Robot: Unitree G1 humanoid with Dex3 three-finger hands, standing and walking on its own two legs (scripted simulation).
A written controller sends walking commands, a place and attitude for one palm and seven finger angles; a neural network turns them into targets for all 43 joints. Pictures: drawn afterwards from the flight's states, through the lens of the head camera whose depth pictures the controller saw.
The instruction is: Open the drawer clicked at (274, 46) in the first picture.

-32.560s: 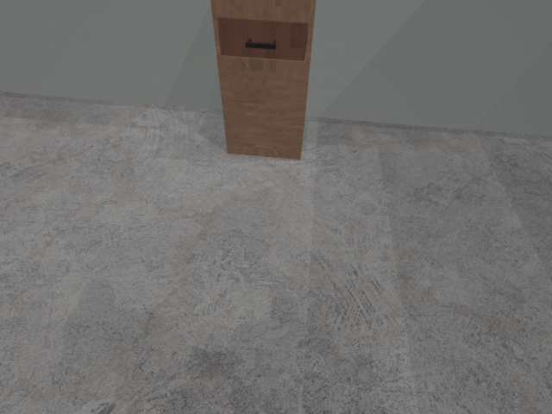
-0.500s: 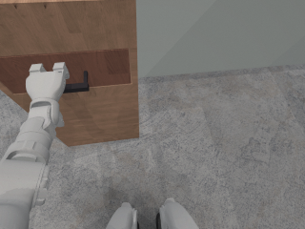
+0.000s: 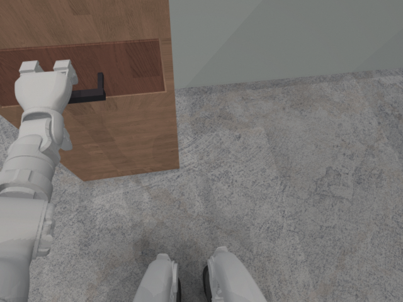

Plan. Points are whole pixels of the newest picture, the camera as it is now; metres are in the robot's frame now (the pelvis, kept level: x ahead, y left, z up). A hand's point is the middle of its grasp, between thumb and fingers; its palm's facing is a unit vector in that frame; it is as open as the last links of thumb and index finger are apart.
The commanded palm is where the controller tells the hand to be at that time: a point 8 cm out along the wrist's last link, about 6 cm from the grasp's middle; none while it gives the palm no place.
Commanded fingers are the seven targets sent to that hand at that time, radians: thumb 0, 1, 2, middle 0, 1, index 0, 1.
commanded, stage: lower the fingers behind the handle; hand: left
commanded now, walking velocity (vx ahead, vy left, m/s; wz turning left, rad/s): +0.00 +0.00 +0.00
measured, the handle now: (73, 88) +0.56 +0.25 +0.00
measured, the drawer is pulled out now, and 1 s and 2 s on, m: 0.00 0.00 0.00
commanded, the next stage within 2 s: lift the hand off the handle in 0.04 s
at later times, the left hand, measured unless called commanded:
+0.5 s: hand (57, 102) +0.52 +0.27 +0.01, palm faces -0.03 +0.02 -1.00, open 13.6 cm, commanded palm +0.51 +0.27 +0.04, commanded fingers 0.00 -0.50 0.30 -0.30 -1.20 -0.30 -1.20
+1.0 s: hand (55, 100) +0.51 +0.27 +0.02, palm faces -0.09 -0.01 -1.00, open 13.5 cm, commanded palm +0.52 +0.26 +0.07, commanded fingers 0.00 -0.50 0.30 -0.30 -1.20 -0.30 -1.20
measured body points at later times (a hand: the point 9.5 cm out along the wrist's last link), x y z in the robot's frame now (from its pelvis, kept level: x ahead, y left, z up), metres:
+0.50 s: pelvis -0.01 +0.00 -0.01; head +0.15 +0.02 +0.41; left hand +0.51 +0.27 +0.07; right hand +0.01 -0.27 -0.13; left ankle +0.02 +0.08 -0.63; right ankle +0.05 -0.09 -0.63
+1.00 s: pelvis +0.00 +0.01 +0.01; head +0.15 +0.02 +0.44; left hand +0.51 +0.27 +0.07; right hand -0.01 -0.26 -0.10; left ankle +0.02 +0.08 -0.63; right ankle +0.05 -0.09 -0.63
